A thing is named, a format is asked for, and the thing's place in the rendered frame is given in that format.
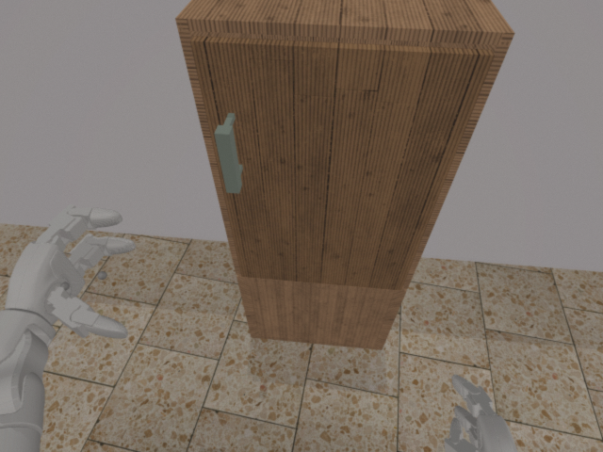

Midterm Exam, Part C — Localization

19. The left robot forearm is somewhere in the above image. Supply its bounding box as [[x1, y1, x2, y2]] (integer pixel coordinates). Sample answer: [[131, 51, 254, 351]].
[[0, 309, 56, 452]]

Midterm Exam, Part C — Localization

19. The left robot hand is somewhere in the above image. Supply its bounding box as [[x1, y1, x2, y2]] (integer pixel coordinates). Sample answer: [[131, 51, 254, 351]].
[[5, 204, 136, 338]]

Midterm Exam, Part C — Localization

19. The cupboard door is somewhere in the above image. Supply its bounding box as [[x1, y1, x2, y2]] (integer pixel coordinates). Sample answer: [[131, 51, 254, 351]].
[[190, 36, 495, 291]]

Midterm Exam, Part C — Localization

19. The handle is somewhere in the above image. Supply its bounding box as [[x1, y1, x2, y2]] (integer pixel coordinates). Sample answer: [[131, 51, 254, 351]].
[[214, 113, 243, 194]]

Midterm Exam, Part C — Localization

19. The right robot hand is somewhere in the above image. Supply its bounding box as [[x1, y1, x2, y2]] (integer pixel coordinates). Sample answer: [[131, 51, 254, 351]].
[[444, 375, 517, 452]]

